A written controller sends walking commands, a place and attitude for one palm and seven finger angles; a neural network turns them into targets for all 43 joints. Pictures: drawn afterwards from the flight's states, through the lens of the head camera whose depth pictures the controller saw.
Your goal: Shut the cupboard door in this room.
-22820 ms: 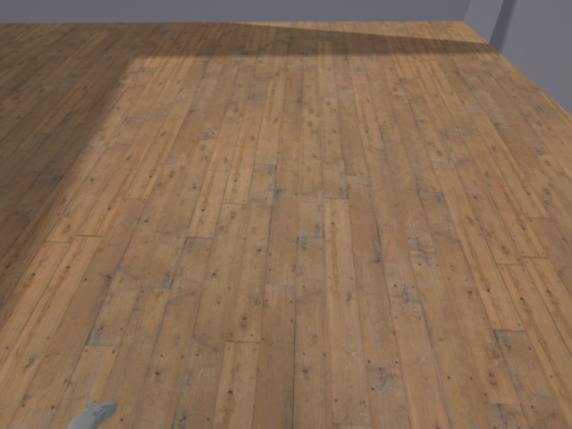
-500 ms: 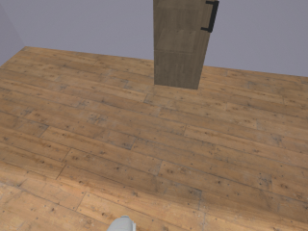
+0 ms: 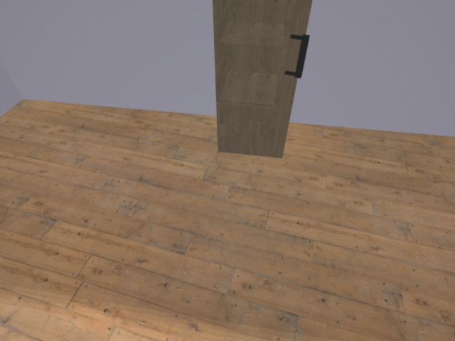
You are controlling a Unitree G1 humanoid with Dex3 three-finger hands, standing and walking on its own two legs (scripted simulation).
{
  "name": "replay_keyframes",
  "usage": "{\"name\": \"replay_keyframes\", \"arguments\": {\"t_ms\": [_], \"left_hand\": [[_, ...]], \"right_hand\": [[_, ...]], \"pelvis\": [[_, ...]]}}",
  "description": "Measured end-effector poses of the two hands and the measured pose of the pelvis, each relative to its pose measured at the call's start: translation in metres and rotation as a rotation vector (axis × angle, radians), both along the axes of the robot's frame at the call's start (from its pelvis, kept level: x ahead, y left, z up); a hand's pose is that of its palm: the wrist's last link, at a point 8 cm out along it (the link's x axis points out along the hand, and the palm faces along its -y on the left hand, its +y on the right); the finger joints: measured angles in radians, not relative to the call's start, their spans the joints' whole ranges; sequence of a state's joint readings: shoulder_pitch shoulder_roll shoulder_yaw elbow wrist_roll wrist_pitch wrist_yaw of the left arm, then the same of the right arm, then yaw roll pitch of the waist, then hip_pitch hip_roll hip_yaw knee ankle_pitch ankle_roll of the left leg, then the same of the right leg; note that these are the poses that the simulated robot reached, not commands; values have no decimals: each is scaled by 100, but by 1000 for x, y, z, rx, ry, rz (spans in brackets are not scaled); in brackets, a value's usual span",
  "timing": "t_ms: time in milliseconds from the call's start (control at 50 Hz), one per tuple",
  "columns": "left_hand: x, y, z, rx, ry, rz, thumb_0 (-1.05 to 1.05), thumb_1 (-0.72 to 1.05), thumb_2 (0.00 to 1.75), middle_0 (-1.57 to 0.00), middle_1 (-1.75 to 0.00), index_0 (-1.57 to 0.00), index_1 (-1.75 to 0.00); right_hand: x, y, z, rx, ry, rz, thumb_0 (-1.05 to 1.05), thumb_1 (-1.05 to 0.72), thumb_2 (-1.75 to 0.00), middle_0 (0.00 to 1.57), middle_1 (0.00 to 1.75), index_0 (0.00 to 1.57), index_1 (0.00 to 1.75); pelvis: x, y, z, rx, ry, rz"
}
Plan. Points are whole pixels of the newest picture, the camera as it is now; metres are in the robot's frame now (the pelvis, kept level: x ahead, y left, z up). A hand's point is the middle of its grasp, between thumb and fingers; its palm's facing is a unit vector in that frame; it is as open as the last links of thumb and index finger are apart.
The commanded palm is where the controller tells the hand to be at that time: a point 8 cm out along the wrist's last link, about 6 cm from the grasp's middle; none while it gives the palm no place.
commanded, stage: stand and wait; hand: left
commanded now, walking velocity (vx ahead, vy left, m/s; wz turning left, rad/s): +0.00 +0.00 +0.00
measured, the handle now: (296, 56) +1.04 -0.18 +0.06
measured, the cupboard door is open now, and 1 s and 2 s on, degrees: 78 78 78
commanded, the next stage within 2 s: look at it before walking up in 0.66 s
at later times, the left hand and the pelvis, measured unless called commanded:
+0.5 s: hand out of the picture +0.01 +0.13 -0.17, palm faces +0.05 -0.98 -0.17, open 7.4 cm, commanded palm none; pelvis +0.03 -0.02 +0.00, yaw +1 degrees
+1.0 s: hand out of the picture +0.00 +0.14 -0.17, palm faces +0.06 -0.98 -0.17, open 7.4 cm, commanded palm none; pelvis +0.03 -0.02 +0.00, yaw +1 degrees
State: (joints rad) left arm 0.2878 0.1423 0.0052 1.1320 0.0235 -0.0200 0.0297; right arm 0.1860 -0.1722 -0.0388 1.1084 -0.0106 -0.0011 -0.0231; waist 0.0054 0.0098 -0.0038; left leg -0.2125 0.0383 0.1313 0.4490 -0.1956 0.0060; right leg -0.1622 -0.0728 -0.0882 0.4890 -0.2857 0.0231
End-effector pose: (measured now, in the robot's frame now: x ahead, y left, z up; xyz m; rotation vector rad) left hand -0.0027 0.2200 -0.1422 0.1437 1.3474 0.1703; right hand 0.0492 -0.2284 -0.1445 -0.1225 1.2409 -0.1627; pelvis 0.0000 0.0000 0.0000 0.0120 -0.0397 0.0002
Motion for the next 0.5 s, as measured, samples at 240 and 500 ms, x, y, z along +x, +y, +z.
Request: {"name": "replay_keyframes", "arguments": {"t_ms": [240,500], "left_hand": [[8,-20,2,-13,60,-3,0,91,90,-20,-30,-20,-30],[5,-40,-1,-36,84,29,0,91,90,-20,-30,-20,-30]], "right_hand": [[-86,-1,0,30,290,-42,0,-92,-90,20,30,19,30],[-56,11,-5,69,243,-31,0,-91,-90,20,30,20,30]], "pelvis": [[15,-16,5,-4,15,7],[26,-23,4,-6,12,15]]}}
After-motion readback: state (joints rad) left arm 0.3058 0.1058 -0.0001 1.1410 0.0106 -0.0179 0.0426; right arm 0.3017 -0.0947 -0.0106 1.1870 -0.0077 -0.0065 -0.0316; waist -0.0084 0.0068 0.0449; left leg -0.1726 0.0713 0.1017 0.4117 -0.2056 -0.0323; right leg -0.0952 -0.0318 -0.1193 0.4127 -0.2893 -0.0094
